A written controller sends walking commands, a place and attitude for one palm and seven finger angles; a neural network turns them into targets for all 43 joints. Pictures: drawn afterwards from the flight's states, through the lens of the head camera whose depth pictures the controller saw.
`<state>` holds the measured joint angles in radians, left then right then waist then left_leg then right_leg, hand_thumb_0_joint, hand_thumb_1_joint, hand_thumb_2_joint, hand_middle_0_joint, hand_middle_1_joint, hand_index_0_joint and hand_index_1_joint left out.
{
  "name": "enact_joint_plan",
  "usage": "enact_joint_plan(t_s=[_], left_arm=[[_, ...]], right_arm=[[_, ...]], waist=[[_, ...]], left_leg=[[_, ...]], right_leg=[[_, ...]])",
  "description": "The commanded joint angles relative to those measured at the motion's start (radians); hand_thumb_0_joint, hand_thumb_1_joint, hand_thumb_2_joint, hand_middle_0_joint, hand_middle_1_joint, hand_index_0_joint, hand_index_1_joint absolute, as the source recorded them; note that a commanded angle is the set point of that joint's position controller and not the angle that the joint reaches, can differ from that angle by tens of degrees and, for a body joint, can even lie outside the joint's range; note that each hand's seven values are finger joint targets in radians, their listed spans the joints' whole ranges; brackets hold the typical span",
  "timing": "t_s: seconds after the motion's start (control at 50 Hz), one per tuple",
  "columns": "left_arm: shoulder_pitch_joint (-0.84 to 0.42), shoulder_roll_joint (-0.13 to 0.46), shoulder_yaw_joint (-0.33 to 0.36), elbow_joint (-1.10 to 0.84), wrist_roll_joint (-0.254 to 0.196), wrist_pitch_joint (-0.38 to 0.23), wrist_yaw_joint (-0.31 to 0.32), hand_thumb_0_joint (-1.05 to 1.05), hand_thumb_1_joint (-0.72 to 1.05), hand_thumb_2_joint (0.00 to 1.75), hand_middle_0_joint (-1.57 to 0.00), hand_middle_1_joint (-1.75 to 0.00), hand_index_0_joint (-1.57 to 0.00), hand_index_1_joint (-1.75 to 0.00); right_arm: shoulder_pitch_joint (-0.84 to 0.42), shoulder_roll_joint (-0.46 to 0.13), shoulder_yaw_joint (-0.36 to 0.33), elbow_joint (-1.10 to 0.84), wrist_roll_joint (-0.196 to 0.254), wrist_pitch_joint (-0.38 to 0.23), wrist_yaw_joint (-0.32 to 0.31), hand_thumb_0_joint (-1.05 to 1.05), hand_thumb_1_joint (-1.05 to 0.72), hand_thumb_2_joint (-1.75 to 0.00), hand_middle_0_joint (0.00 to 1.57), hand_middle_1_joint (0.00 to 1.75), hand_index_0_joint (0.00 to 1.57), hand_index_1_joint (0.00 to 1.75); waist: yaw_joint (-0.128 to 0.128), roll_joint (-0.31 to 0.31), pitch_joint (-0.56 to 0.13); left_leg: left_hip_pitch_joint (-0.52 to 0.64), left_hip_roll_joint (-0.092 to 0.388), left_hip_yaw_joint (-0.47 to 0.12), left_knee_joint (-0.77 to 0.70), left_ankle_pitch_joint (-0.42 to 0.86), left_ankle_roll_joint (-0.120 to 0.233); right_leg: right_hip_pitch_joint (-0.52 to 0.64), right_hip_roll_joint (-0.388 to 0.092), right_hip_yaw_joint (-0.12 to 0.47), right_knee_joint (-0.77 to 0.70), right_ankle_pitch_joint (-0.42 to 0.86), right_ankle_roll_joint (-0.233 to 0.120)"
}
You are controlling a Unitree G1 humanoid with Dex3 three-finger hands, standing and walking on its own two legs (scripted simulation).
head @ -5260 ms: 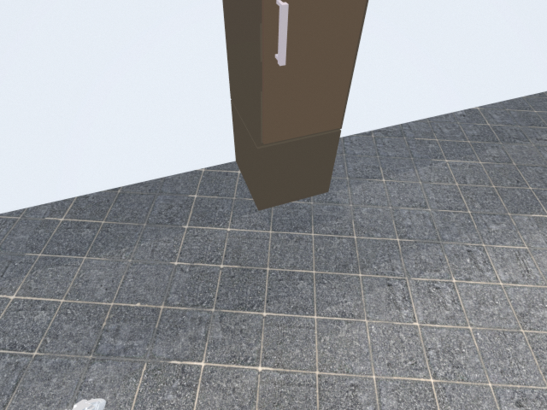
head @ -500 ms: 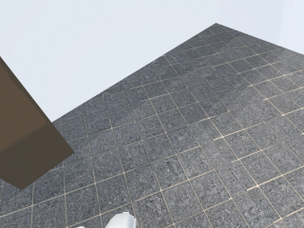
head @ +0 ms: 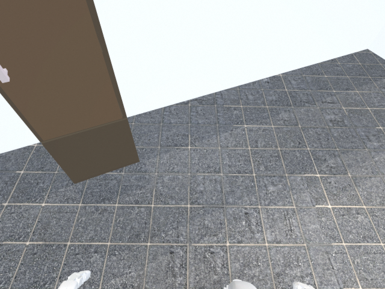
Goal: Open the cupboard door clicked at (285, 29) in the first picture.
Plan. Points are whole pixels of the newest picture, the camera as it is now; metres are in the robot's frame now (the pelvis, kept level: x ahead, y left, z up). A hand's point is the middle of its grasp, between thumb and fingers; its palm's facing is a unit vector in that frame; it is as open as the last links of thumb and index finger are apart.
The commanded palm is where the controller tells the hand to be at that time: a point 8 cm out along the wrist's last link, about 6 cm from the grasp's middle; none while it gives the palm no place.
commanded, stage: turn to face it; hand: left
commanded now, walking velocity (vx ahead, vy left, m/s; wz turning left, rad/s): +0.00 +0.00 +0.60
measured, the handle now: out of the picture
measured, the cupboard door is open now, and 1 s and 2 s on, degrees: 0 0 0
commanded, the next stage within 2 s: take the last steps up to it in 0.74 s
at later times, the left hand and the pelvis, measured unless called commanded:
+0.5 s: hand out of the picture -0.04 +0.20 -0.17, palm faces +0.33 -0.91 -0.25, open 7.3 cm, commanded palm none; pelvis -0.02 -0.01 +0.00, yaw +19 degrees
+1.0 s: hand out of the picture -0.04 +0.19 -0.16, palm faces +0.45 -0.85 -0.25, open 7.3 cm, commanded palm none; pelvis -0.03 -0.02 +0.00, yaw +26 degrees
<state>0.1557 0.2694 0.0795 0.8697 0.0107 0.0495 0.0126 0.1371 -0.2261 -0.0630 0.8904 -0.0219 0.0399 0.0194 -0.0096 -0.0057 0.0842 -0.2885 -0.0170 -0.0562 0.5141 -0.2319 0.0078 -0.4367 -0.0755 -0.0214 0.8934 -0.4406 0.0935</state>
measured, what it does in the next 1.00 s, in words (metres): steps on the spot, turning left: right foot, then left foot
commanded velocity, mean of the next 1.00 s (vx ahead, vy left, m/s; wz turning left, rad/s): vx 0.05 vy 0.01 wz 0.35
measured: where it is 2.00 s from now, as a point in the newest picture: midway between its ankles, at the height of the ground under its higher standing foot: outside the picture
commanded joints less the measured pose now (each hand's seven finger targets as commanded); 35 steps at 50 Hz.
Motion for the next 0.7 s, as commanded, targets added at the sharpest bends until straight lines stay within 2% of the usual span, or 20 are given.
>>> enact_joint_plan(t_s=[0.0, 0.04, 0.06, 0.08, 0.1, 0.12, 0.16, 0.18, 0.24, 0.28, 0.38, 0.42, 0.46, 0.48, 0.5, 0.52, 0.56, 0.6, 0.64, 0.68], left_arm=[[0.055, 0.058, 0.006, -0.089, -0.004, -0.032, 0.003, 0.0, 0.9, 0.9, -0.2, -0.3, -0.2, -0.3], [0.126, 0.082, 0.013, -0.078, -0.003, -0.046, 0.007, 0.0, 0.9, 0.9, -0.2, -0.3, -0.2, -0.3], [0.154, 0.144, 0.025, -0.078, 0.008, -0.056, 0.013, 0.0, 0.9, 0.9, -0.2, -0.3, -0.2, -0.3], [0.149, 0.236, 0.039, -0.089, 0.022, -0.06, 0.018, 0.0, 0.9, 0.9, -0.2, -0.3, -0.2, -0.3], [0.13, 0.226, 0.035, -0.101, 0.012, -0.055, 0.019, 0.0, 0.9, 0.9, -0.2, -0.3, -0.2, -0.3], [0.06, 0.195, 0.033, -0.115, 0.012, -0.048, 0.025, 0.0, 0.9, 0.9, -0.2, -0.3, -0.2, -0.3], [-0.029, 0.124, 0.008, -0.127, 0.011, -0.052, 0.021, 0.0, 0.9, 0.9, -0.2, -0.3, -0.2, -0.3], [-0.031, 0.114, 0.002, -0.127, 0.012, -0.056, 0.02, 0.0, 0.9, 0.9, -0.2, -0.3, -0.2, -0.3], [0.023, 0.118, 0.003, -0.103, 0.014, -0.056, 0.023, 0.0, 0.9, 0.9, -0.2, -0.3, -0.2, -0.3], [0.075, 0.133, 0.006, -0.078, 0.016, -0.053, 0.022, 0.0, 0.9, 0.9, -0.2, -0.3, -0.2, -0.3], [0.133, 0.172, 0.021, -0.032, 0.022, -0.049, 0.019, 0.0, 0.9, 0.9, -0.2, -0.3, -0.2, -0.3], [0.126, 0.175, 0.025, -0.012, 0.022, -0.046, 0.018, 0.0, 0.9, 0.9, -0.2, -0.3, -0.2, -0.3], [0.108, 0.166, 0.027, -0.005, 0.011, -0.039, 0.014, 0.0, 0.9, 0.9, -0.2, -0.3, -0.2, -0.3], [0.116, 0.132, 0.022, -0.012, 0.002, -0.033, 0.011, 0.0, 0.9, 0.9, -0.2, -0.3, -0.2, -0.3], [0.114, 0.06, 0.006, -0.049, -0.002, -0.029, 0.003, 0.0, 0.9, 0.9, -0.2, -0.3, -0.2, -0.3], [0.038, 0.06, -0.013, -0.068, 0.01, -0.018, 0.01, 0.0, 0.9, 0.9, -0.2, -0.3, -0.2, -0.3], [0.018, 0.061, -0.004, -0.026, 0.004, -0.013, 0.011, 0.0, 0.9, 0.9, -0.2, -0.3, -0.2, -0.3], [0.061, 0.058, -0.002, 0.016, 0.003, -0.016, 0.001, 0.0, 0.9, 0.9, -0.2, -0.3, -0.2, -0.3], [0.084, 0.052, -0.006, 0.035, 0.002, -0.017, -0.002, 0.0, 0.9, 0.9, -0.2, -0.3, -0.2, -0.3], [0.07, 0.047, -0.01, 0.039, 0.002, -0.014, 0.002, 0.0, 0.9, 0.9, -0.2, -0.3, -0.2, -0.3]], right_arm=[[-0.013, -0.229, -0.066, -0.076, -0.004, -0.012, -0.017, 0.0, -0.9, -0.9, 0.2, 0.3, 0.2, 0.3], [-0.034, -0.21, -0.065, -0.088, 0.004, -0.009, -0.013, 0.0, -0.9, -0.9, 0.2, 0.3, 0.2, 0.3], [-0.016, -0.157, -0.059, -0.096, 0.013, -0.011, -0.008, 0.0, -0.9, -0.9, 0.2, 0.3, 0.2, 0.3], [-0.004, -0.093, -0.046, -0.125, 0.013, -0.012, -0.004, 0.0, -0.9, -0.9, 0.2, 0.3, 0.2, 0.3], [-0.001, -0.155, -0.062, -0.116, 0.001, -0.001, -0.006, 0.0, -0.9, -0.9, 0.2, 0.3, 0.2, 0.3], [-0.002, -0.149, -0.067, -0.106, 0.001, 0.01, -0.003, 0.0, -0.9, -0.9, 0.2, 0.3, 0.2, 0.3], [0.018, -0.136, -0.059, -0.063, -0.006, 0.019, 0.013, 0.0, -0.9, -0.9, 0.2, 0.3, 0.2, 0.3], [0.042, -0.123, -0.054, -0.053, -0.004, 0.022, 0.017, 0.0, -0.9, -0.9, 0.2, 0.3, 0.2, 0.3], [0.026, -0.11, -0.045, -0.044, 0.0, 0.027, 0.02, 0.0, -0.9, -0.9, 0.2, 0.3, 0.2, 0.3], [-0.017, -0.104, -0.04, -0.05, 0.002, 0.027, 0.019, 0.0, -0.9, -0.9, 0.2, 0.3, 0.2, 0.3], [-0.053, -0.077, -0.018, -0.052, 0.012, 0.008, 0.012, 0.0, -0.9, -0.9, 0.2, 0.3, 0.2, 0.3], [-0.011, -0.073, -0.014, -0.041, 0.015, 0.0, 0.006, 0.0, -0.9, -0.9, 0.2, 0.3, 0.2, 0.3], [0.057, -0.091, -0.015, -0.018, 0.011, -0.012, 0.002, 0.0, -0.9, -0.9, 0.2, 0.3, 0.2, 0.3], [0.096, -0.152, -0.028, -0.01, 0.007, -0.023, 0.001, 0.0, -0.9, -0.9, 0.2, 0.3, 0.2, 0.3], [0.132, -0.256, -0.051, -0.012, 0.0, -0.03, -0.004, 0.0, -0.9, -0.9, 0.2, 0.3, 0.2, 0.3], [0.175, -0.283, -0.053, 0.006, 0.005, -0.021, -0.012, 0.0, -0.9, -0.9, 0.2, 0.3, 0.2, 0.3], [0.109, -0.218, -0.037, 0.012, 0.002, -0.025, -0.036, 0.0, -0.9, -0.9, 0.2, 0.3, 0.2, 0.3], [0.032, -0.167, -0.016, -0.004, 0.003, -0.032, -0.039, 0.0, -0.9, -0.9, 0.2, 0.3, 0.2, 0.3], [0.036, -0.162, -0.014, 0.002, 0.006, -0.039, -0.04, 0.0, -0.9, -0.9, 0.2, 0.3, 0.2, 0.3], [0.063, -0.156, -0.015, 0.017, 0.007, -0.038, -0.041, 0.0, -0.9, -0.9, 0.2, 0.3, 0.2, 0.3]], waist=[[0.005, 0.198, -0.152], [0.046, 0.138, -0.162], [0.06, -0.028, -0.168], [0.062, -0.316, -0.153], [0.057, -0.265, -0.147], [0.024, -0.229, -0.111], [-0.017, -0.137, -0.026], [-0.021, -0.156, -0.033], [0.005, -0.174, -0.051], [0.035, -0.162, -0.057], [0.067, -0.204, -0.113], [0.048, -0.202, -0.141], [0.007, -0.174, -0.159], [-0.017, -0.027, -0.19], [-0.036, 0.295, -0.185], [-0.066, 0.267, -0.168], [-0.041, 0.261, -0.129], [0.002, 0.191, -0.107], [0.007, 0.156, -0.127], [-0.007, 0.133, -0.126]], left_leg=[[0.073, 0.207, -0.263, -0.087, 0.38, 0.143], [-0.037, 0.156, -0.253, -0.006, 0.297, 0.094], [-0.185, 0.069, -0.18, 0.138, 0.086, 0.03], [-0.344, -0.078, 0.006, 0.388, -0.328, -0.05], [-0.3, -0.019, -0.049, 0.572, -0.351, -0.038], [-0.285, -0.001, -0.047, 0.671, -0.31, -0.037], [-0.282, 0.037, -0.005, 0.75, -0.166, -0.056], [-0.28, 0.038, 0.014, 0.751, -0.135, -0.065], [-0.259, 0.046, 0.055, 0.655, -0.136, -0.08], [-0.247, 0.05, 0.081, 0.558, -0.172, -0.085], [-0.141, 0.043, 0.14, 0.297, -0.238, -0.069], [-0.07, 0.036, 0.158, 0.184, -0.211, -0.058], [0.078, 0.035, 0.168, -0.031, -0.035, -0.042], [0.235, 0.117, 0.071, -0.134, 0.11, -0.011], [0.345, 0.379, -0.258, -0.167, 0.454, 0.107], [0.277, 0.443, -0.277, -0.181, 0.532, 0.176], [0.211, 0.356, -0.194, -0.171, 0.516, 0.179], [0.18, 0.276, -0.088, -0.163, 0.546, 0.15], [0.215, 0.256, -0.057, -0.161, 0.591, 0.144], [0.231, 0.26, -0.076, -0.167, 0.585, 0.153]], right_leg=[[0.109, 0.046, -0.02, -0.196, 0.046, -0.008], [0.286, 0.041, -0.025, -0.423, 0.207, -0.015], [0.42, -0.108, 0.118, -0.57, 0.21, -0.054], [0.444, -0.384, 0.396, -0.633, 0.311, -0.174], [0.297, -0.424, 0.377, -0.651, 0.22, -0.227], [0.228, -0.389, 0.354, -0.66, 0.145, -0.229], [0.163, -0.274, 0.147, -0.622, 0.201, -0.193], [0.18, -0.249, 0.078, -0.605, 0.256, -0.182], [0.241, -0.249, 0.012, -0.599, 0.3, -0.185], [0.287, -0.268, 0.001, -0.589, 0.351, -0.2], [0.354, -0.305, -0.027, -0.51, 0.57, -0.223], [0.357, -0.31, -0.045, -0.461, 0.609, -0.209], [0.288, -0.272, -0.112, -0.362, 0.56, -0.142], [0.156, -0.224, -0.148, -0.225, 0.428, -0.088], [-0.115, -0.091, -0.18, -0.029, -0.058, -0.011], [-0.117, -0.065, -0.086, 0.11, -0.208, -0.016], [-0.133, -0.063, -0.006, 0.222, -0.103, -0.018], [-0.091, -0.052, -0.012, 0.222, 0.0, -0.014], [-0.07, -0.042, -0.021, 0.182, 0.025, -0.007], [-0.054, -0.031, -0.021, 0.131, 0.023, -0.003]])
